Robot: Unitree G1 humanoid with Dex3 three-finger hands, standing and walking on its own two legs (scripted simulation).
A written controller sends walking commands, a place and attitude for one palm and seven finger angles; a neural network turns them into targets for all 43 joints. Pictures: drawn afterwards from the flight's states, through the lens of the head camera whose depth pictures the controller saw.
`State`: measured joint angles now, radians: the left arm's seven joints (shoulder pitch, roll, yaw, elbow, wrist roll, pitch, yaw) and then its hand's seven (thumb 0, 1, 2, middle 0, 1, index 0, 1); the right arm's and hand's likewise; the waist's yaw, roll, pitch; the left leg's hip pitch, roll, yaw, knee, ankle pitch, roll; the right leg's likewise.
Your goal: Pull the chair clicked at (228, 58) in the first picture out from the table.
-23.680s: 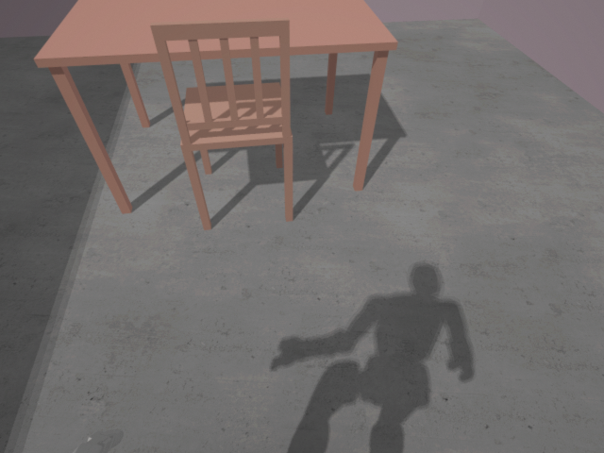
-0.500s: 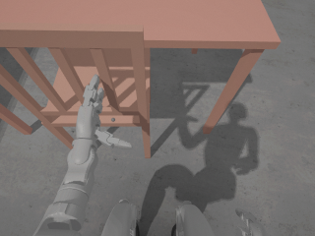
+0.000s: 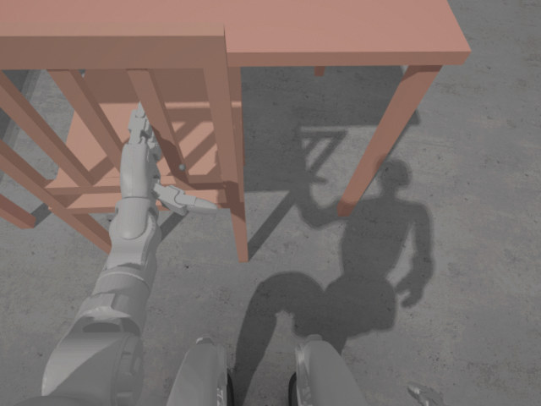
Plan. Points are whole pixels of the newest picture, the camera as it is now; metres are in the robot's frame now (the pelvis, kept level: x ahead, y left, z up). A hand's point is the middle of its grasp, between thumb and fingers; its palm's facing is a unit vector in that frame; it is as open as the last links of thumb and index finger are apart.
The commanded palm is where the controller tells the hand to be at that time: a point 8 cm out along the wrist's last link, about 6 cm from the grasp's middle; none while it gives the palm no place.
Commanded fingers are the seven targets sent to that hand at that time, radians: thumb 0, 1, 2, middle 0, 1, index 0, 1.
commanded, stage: push the fingers through the gap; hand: left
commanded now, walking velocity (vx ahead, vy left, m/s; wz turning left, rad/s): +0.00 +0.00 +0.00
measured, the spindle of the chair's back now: (106, 136) +0.51 +0.23 +0.03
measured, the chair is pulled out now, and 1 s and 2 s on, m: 0.00 0.00 0.01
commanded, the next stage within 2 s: hook a spindle and tug to test in 0.70 s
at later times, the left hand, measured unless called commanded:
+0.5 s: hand (182, 149) +0.49 +0.11 +0.03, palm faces +0.01 -1.00 -0.03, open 16.9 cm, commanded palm +0.46 +0.16 +0.03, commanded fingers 0.00 -0.50 0.30 -0.06 -0.08 -0.06 -0.08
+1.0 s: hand (182, 148) +0.49 +0.11 +0.03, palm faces +0.01 -1.00 -0.02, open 16.5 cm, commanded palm +0.46 +0.16 +0.03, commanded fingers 0.00 -0.50 0.30 -0.25 -0.68 -0.25 -0.68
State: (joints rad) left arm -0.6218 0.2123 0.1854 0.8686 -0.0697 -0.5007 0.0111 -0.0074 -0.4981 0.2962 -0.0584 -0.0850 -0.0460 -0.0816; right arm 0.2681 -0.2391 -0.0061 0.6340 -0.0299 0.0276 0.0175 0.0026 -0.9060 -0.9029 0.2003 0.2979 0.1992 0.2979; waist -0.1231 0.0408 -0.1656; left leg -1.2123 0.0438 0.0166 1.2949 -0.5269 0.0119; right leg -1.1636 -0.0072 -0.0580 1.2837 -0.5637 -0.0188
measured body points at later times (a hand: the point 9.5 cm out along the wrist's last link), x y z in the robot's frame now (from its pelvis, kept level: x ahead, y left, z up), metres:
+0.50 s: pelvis +0.00 +0.00 +0.00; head +0.15 +0.01 +0.42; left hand +0.48 +0.17 +0.03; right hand +0.04 -0.26 -0.13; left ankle +0.04 +0.11 -0.61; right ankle +0.02 -0.11 -0.61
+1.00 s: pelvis +0.01 +0.01 +0.00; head +0.15 +0.02 +0.43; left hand +0.48 +0.17 +0.03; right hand +0.04 -0.25 -0.13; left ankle +0.04 +0.11 -0.61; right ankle +0.02 -0.11 -0.61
